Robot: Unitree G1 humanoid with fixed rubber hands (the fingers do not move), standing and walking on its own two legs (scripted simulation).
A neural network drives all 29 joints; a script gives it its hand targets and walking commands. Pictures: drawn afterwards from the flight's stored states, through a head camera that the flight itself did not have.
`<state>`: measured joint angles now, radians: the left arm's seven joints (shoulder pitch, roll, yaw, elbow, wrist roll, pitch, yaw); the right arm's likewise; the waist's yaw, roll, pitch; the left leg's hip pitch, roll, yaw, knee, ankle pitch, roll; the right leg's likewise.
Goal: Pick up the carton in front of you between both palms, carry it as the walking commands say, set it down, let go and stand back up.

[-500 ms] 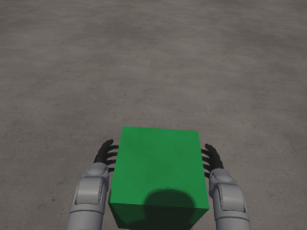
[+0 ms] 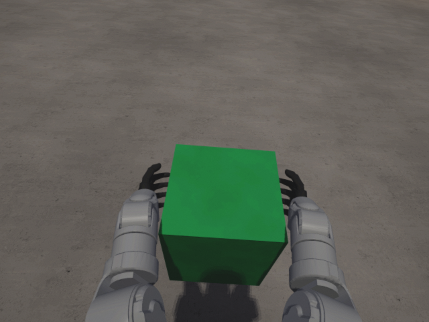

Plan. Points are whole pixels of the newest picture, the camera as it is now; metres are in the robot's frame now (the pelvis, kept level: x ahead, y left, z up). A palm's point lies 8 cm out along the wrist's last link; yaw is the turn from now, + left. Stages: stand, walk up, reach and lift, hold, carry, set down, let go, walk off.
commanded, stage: set down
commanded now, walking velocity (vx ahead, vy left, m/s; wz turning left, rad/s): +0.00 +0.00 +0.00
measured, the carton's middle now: (219, 218) +0.34 +0.00 -0.02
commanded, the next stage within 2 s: none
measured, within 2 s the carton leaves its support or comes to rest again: neither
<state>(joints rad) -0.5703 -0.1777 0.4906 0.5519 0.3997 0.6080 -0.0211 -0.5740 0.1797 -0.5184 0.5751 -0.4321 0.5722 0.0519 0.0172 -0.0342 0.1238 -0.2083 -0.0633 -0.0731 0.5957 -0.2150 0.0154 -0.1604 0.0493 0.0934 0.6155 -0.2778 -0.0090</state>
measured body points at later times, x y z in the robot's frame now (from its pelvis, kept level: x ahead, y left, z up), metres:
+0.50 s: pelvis -0.01 -0.01 -0.10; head +0.21 +0.00 +0.30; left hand +0.40 +0.15 -0.18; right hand +0.41 -0.15 -0.17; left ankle +0.08 +0.10 -0.72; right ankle +0.05 -0.12 -0.72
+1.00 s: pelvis -0.01 -0.01 -0.21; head +0.25 +0.01 +0.15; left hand +0.44 +0.16 -0.33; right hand +0.45 -0.14 -0.32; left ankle +0.08 +0.10 -0.72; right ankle +0.05 -0.13 -0.72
